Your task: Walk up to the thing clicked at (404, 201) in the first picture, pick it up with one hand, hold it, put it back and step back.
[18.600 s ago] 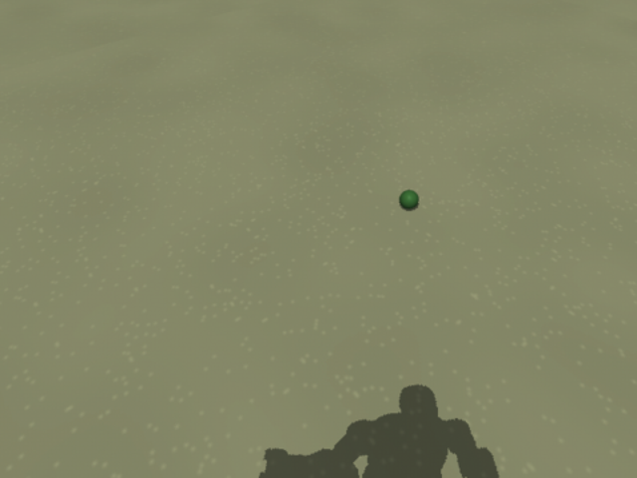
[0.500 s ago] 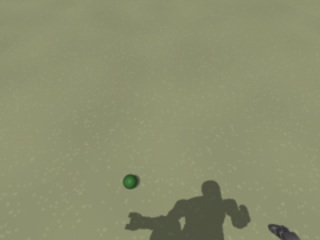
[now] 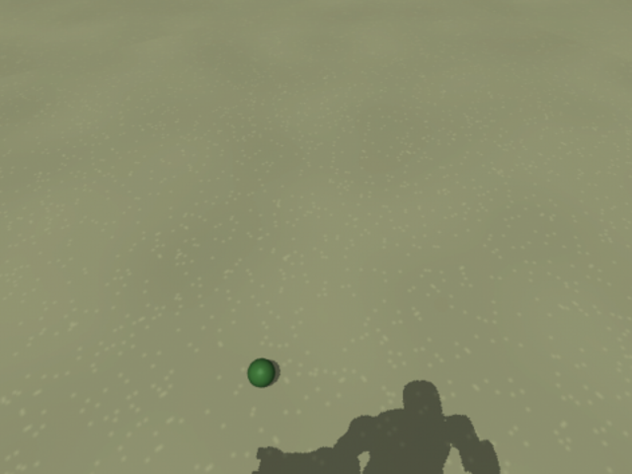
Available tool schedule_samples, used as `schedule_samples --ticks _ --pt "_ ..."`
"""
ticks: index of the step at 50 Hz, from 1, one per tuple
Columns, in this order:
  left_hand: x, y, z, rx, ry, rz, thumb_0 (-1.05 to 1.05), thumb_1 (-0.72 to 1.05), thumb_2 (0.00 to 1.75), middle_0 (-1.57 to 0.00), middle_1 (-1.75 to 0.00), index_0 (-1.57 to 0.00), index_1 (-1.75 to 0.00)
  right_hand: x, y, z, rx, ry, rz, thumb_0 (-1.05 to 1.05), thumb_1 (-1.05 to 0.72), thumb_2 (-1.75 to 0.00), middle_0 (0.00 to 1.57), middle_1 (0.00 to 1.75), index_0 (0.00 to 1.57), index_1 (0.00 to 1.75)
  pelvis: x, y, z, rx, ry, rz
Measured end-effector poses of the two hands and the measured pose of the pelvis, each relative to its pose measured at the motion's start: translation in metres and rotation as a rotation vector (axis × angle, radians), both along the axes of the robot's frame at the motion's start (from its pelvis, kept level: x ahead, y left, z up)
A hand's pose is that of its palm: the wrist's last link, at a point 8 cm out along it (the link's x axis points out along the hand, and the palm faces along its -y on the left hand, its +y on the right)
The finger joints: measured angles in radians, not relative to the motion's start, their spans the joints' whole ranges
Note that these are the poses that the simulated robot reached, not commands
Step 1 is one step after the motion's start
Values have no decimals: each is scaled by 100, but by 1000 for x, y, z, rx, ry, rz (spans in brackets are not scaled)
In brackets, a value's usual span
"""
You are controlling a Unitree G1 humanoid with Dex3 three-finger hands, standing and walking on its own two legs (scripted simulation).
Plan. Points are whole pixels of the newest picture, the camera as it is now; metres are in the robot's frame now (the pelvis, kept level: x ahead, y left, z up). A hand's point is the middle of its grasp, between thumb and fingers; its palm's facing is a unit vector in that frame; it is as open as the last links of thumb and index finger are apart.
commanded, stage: stand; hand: left
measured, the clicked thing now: (261, 372) +0.54 +0.21 -0.73
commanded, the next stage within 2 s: none
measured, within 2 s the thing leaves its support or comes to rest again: neither
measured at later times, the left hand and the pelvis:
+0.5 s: hand out of the picture +0.11 +0.23 -0.15, palm faces -0.02 -0.94 -0.34, open 7.4 cm; pelvis +0.03 -0.03 +0.01, yaw +0 degrees
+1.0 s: hand out of the picture +0.11 +0.23 -0.15, palm faces -0.03 -0.94 -0.34, open 7.4 cm; pelvis +0.03 -0.03 +0.01, yaw -1 degrees
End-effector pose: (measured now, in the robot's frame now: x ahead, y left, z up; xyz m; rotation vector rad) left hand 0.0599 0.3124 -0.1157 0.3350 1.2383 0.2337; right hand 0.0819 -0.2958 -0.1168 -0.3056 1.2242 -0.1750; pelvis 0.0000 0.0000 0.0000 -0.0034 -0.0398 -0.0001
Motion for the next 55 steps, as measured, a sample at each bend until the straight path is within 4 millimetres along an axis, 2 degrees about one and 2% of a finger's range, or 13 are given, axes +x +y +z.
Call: schedule_samples --ticks 13,27,43,55 --pt "21 -33 1 -42 4 -21 0 90 89 -21 -30 -20 -30 13 -15 4 -2 -24 -21 0 -90 -90 20 30 20 30 19 -16 7 0 -2 -5" --pt "49 -41 8 -30 -43 -32 0 90 89 -21 -30 -20 -30 20 -31 7 -21 -30 -21 0 -90 -90 20 30 20 30 26 -27 8 -2 -6 -10" --pt "44 -41 6 -31 -3 -22 0 91 89 -21 -30 -20 -30 9 -29 3 -15 18 -23 0 -90 -90 20 30 20 30 29 -28 8 -1 4 -13" --pt "43 -41 5 -31 10 -22 0 90 90 -21 -30 -20 -30 14 -27 2 -14 15 -16 0 -90 -90 20 30 20 30 31 -27 8 2 6 -18"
